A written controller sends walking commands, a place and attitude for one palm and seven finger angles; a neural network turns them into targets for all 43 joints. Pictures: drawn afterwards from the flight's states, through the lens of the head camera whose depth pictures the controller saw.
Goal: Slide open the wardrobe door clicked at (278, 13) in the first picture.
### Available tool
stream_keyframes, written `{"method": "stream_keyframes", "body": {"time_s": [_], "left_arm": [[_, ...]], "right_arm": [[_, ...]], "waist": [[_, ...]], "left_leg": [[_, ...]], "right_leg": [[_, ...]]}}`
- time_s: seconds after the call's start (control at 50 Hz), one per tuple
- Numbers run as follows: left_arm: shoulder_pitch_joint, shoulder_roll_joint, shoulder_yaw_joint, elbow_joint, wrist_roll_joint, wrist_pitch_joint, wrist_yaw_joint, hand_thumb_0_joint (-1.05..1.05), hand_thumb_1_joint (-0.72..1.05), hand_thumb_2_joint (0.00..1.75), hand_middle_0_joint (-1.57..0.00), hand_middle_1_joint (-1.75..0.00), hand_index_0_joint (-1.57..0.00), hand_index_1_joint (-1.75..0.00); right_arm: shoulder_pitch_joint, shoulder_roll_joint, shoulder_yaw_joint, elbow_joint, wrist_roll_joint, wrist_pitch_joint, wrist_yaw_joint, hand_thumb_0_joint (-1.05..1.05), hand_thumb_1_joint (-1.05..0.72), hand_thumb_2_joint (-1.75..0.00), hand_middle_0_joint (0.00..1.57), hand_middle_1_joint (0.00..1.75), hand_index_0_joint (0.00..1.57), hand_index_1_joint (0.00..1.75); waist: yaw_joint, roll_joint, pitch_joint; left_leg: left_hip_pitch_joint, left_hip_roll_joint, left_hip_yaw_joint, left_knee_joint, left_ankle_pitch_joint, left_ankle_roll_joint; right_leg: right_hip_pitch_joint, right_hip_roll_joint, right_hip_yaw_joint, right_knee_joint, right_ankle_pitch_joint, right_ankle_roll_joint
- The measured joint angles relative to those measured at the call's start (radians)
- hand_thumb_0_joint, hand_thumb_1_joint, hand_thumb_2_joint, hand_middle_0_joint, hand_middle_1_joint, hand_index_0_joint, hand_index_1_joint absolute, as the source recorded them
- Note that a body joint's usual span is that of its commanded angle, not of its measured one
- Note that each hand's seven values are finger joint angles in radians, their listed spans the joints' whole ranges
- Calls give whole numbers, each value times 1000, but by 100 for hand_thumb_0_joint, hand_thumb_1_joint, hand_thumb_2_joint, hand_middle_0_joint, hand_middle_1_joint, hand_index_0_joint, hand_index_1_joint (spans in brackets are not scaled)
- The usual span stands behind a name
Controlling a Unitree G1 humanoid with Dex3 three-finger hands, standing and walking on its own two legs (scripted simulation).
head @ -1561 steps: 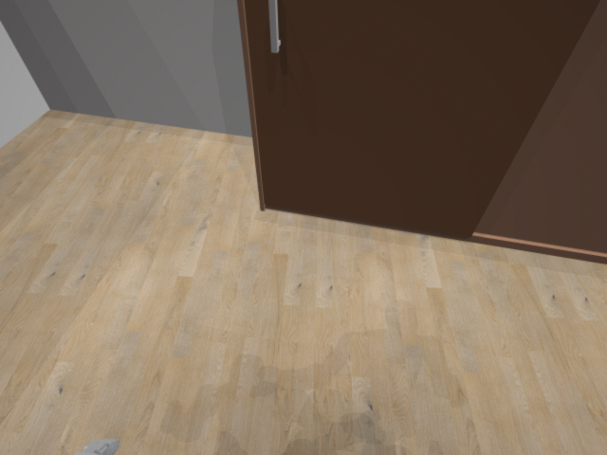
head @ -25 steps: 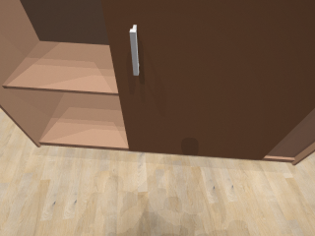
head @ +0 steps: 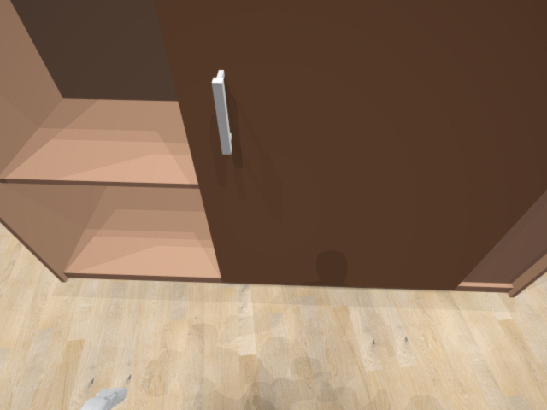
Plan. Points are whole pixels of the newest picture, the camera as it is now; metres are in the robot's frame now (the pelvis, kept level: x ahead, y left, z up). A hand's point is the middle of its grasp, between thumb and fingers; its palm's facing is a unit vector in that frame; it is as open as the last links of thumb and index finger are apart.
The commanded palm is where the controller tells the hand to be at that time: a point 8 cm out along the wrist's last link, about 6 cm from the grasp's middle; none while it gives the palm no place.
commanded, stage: look to check the result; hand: left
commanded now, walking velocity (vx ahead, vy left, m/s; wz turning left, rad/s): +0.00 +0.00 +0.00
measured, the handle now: (224, 114) +0.65 +0.14 +0.07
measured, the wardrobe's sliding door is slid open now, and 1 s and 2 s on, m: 0.65 0.65 0.65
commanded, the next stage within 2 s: stand and wait in 0.50 s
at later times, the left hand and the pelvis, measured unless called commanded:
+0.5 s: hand out of the picture +0.09 +0.23 -0.16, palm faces -0.03 -0.94 -0.33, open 7.4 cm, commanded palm none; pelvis +0.02 -0.01 +0.00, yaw +0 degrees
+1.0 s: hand out of the picture +0.10 +0.23 -0.16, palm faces -0.04 -0.95 -0.31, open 7.4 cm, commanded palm none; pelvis +0.01 -0.01 +0.00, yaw -1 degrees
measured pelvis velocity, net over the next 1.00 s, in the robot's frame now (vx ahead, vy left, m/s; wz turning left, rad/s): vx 0.01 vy -0.01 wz -0.01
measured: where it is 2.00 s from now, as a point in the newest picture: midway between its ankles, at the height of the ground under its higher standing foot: outside the picture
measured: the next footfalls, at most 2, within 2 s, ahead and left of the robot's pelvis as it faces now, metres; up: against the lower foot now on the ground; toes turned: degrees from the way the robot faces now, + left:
none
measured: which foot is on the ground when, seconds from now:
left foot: down 0.00-1.00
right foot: down 0.00-1.00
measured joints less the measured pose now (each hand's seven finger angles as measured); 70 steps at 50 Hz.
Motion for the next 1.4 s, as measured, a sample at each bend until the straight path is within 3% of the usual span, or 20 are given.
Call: {"method": "stream_keyframes", "body": {"time_s": [0.56, 1.4], "left_arm": [[53, 0, 5, 34, -6, 6, 9, 1, 91, 89, -20, -30, -20, -30], [54, 10, 4, 39, -6, 7, 4, 1, 91, 89, -20, -30, -20, -30]], "right_arm": [[45, 26, 4, 26, 4, 11, -11, 1, -90, -90, 21, 30, 20, 30], [46, 23, 4, 33, 5, 7, -8, 1, -90, -90, 21, 30, 20, 30]], "waist": [[4, -2, 16], [4, -13, 18]], "left_leg": [[37, 25, 1, -13, -20, -19], [37, 14, 5, -29, 1, -7]], "right_leg": [[46, 26, 2, -38, -4, -18], [44, 15, 6, -53, 16, -7]]}}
